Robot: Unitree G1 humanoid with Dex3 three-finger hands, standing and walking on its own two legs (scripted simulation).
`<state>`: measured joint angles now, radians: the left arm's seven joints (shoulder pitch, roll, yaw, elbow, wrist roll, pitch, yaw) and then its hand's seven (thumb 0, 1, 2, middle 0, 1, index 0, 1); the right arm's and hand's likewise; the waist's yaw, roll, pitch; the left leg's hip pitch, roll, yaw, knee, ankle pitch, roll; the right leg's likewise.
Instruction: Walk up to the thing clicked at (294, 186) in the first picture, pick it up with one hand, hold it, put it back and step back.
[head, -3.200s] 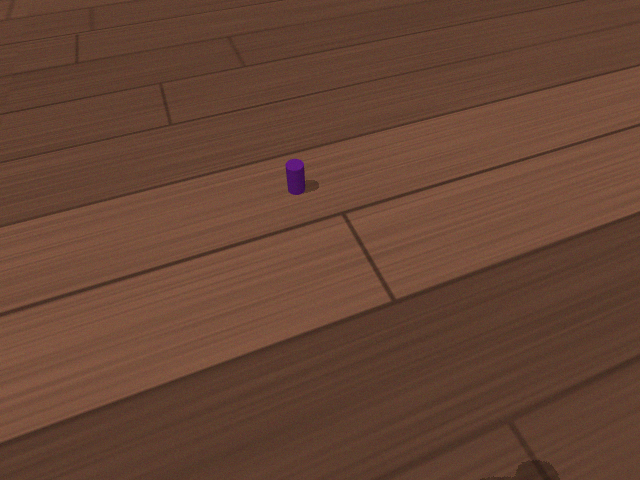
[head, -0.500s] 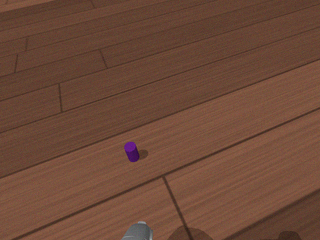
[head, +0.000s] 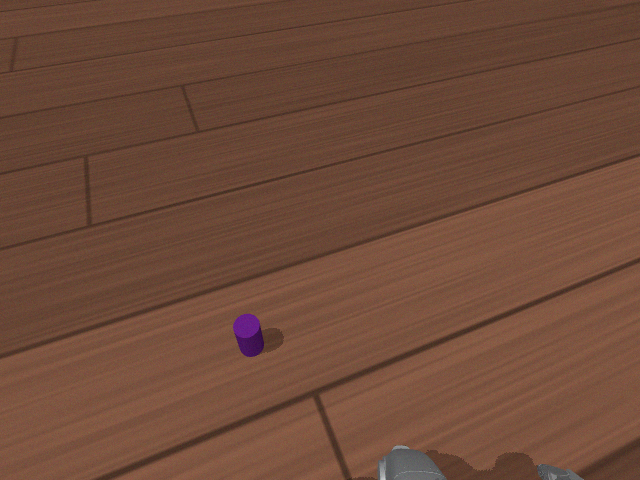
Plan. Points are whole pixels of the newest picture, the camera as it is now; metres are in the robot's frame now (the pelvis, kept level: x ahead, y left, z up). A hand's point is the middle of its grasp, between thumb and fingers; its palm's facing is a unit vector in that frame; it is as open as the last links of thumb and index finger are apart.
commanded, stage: walk up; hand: left
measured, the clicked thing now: (249, 335) +0.61 +0.23 -0.70
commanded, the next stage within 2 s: none
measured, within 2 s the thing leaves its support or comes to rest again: neither
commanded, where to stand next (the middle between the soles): +0.25 +0.03 m, yaw -2 degrees
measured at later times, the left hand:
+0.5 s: hand (105, 476) +0.14 +0.29 -0.12, palm faces -0.02 -0.88 -0.47, open 7.4 cm
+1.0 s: hand (109, 438) +0.20 +0.32 -0.16, palm faces -0.10 -0.91 -0.40, open 7.4 cm
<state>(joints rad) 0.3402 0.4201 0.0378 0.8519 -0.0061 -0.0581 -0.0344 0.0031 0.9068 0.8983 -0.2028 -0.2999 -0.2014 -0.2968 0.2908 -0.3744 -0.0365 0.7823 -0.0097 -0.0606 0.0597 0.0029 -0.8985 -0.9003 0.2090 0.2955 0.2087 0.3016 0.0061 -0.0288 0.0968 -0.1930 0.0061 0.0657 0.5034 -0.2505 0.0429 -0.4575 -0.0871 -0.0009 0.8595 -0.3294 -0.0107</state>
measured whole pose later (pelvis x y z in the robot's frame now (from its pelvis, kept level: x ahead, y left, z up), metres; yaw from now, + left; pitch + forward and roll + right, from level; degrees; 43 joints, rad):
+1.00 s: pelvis +0.16 +0.05 -0.01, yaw -3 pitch -3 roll -1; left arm 0.30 0.40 0.04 0.98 0.02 -0.02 0.00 0.00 0.91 0.90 -0.20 -0.30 -0.20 -0.30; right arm 0.22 -0.41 -0.04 0.89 -0.02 -0.01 0.02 0.00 -0.90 -0.90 0.21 0.30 0.21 0.30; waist 0.00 0.02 0.10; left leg -0.34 0.04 0.07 0.65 -0.26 0.03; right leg -0.27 -0.01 -0.01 0.62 -0.30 -0.01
